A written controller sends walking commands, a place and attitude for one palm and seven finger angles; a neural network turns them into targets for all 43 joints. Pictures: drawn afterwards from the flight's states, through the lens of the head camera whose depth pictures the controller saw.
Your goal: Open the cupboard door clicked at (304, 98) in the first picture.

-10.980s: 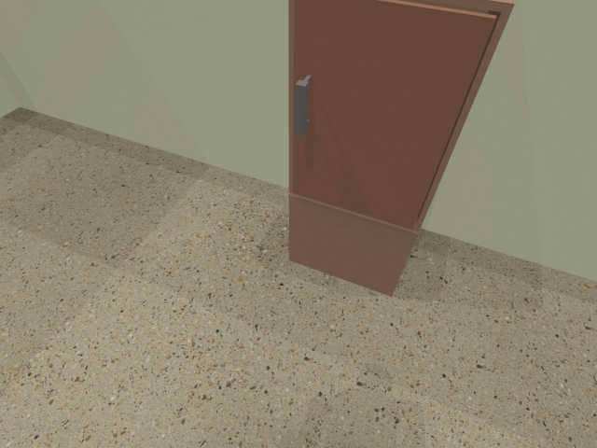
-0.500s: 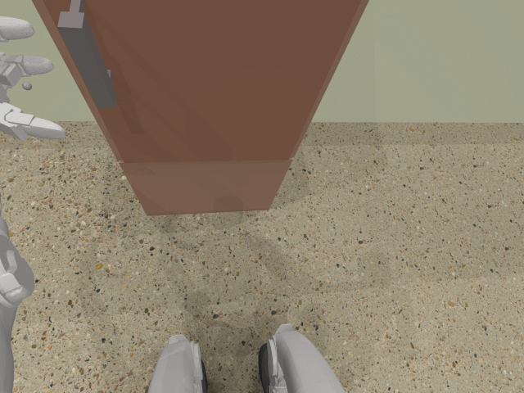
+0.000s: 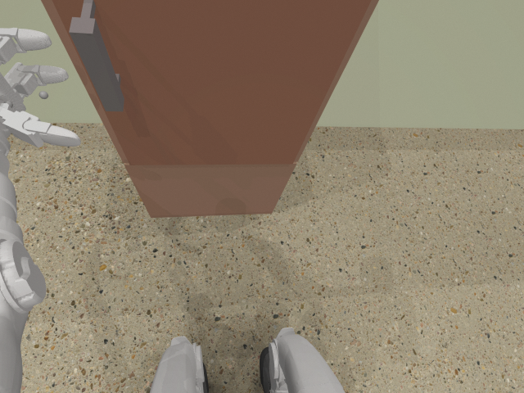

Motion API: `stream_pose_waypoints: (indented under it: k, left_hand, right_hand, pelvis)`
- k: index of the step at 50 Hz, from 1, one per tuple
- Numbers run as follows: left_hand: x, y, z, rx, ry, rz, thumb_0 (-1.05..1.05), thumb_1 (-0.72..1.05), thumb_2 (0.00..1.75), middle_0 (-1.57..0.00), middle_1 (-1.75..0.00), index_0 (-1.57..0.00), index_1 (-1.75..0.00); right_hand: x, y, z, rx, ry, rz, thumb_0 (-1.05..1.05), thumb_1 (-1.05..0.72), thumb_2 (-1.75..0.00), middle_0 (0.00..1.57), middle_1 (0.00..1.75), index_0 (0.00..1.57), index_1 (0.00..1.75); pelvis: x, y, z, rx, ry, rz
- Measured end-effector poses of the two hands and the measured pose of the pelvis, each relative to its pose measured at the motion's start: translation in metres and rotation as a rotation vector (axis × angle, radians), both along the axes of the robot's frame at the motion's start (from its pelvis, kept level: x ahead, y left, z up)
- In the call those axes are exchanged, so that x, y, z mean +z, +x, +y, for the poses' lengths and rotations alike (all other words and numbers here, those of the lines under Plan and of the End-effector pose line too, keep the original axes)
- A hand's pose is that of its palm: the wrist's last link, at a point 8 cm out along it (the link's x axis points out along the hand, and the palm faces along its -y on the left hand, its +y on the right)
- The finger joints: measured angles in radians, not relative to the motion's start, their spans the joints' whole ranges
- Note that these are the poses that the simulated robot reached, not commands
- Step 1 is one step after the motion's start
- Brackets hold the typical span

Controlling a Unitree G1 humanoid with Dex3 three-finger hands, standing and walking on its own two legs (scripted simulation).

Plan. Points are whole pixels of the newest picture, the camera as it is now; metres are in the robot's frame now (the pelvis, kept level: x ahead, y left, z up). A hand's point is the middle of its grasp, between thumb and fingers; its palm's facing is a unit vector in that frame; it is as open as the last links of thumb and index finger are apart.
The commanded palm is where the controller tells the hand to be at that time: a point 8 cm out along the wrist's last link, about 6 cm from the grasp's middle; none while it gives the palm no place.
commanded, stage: move the hooked fingers beside the handle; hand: left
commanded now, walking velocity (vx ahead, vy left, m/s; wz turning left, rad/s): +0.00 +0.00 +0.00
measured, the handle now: (102, 59) +0.57 +0.18 +0.08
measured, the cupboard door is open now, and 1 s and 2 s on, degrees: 0 0 0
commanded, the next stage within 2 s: slide the fingers in behind the handle in 0.16 s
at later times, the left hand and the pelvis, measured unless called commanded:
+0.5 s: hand (45, 98) +0.51 +0.25 +0.07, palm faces -0.02 -1.00 +0.01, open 14.0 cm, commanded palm +0.50 +0.28 +0.07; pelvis +0.00 +0.00 +0.00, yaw +0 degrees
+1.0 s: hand (84, 96) +0.51 +0.20 +0.07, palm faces -0.01 -1.00 +0.01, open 14.0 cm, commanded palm +0.49 +0.25 +0.07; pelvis +0.00 +0.00 +0.00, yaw +0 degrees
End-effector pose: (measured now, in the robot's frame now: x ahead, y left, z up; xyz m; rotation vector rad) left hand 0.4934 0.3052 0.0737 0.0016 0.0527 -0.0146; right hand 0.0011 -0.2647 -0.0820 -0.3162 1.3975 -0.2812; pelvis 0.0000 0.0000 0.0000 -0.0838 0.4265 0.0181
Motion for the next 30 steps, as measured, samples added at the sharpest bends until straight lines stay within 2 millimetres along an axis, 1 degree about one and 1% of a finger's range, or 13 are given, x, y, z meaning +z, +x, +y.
stream_pose_waypoints:
  k: [4,9,16,21,26,30]
  left_hand:
    - [-0.002,0.000,0.001,0.014,0.002,-0.005,-0.01,-0.50,0.30,-0.30,-1.20,-0.30,-1.20]
    - [0.001,-0.001,0.006,0.019,0.011,-0.016,-0.01,-0.50,0.30,-0.30,-1.20,-0.30,-1.20]
    - [0.003,-0.006,0.009,0.009,0.002,-0.011,-0.01,-0.50,0.30,-0.29,-1.20,-0.30,-1.20]
    - [-0.002,-0.006,0.005,0.002,-0.005,0.000,-0.01,-0.50,0.30,-0.29,-1.20,-0.30,-1.20]
    - [-0.002,-0.004,-0.005,-0.006,-0.011,-0.027,-0.01,-0.50,0.30,-0.29,-1.20,-0.30,-1.20]
    - [-0.006,-0.001,-0.012,-0.005,-0.021,-0.006,-0.01,-0.50,0.30,-0.29,-1.20,-0.30,-1.20]
  right_hand:
    - [-0.001,0.001,-0.001,-0.001,0.000,-0.006,0.00,-0.91,-0.90,0.21,0.30,0.20,0.30]
    - [-0.001,-0.001,-0.002,-0.007,0.000,-0.001,0.00,-0.91,-0.90,0.21,0.30,0.20,0.30]
    - [-0.001,-0.004,-0.002,-0.011,0.005,0.011,0.00,-0.91,-0.90,0.21,0.30,0.20,0.30]
    - [-0.001,-0.003,-0.003,0.000,-0.002,0.010,0.00,-0.91,-0.90,0.21,0.30,0.20,0.30]
    - [-0.001,-0.002,-0.003,0.000,-0.006,0.004,0.00,-0.91,-0.90,0.21,0.30,0.20,0.30]
    - [-0.001,-0.002,-0.001,-0.002,-0.002,-0.007,0.00,-0.91,-0.90,0.21,0.30,0.20,0.30]
  pelvis:
    - [-0.001,0.000,-0.001,-0.002,0.001,0.000]
    - [-0.001,0.000,-0.003,-0.002,0.000,0.000]
    - [0.000,0.000,-0.004,-0.002,0.000,-0.003]
    - [-0.001,-0.001,-0.003,0.004,-0.002,-0.002]
    - [-0.002,-0.002,-0.002,0.005,-0.002,-0.001]
    - [-0.002,-0.002,-0.001,0.002,-0.002,-0.002]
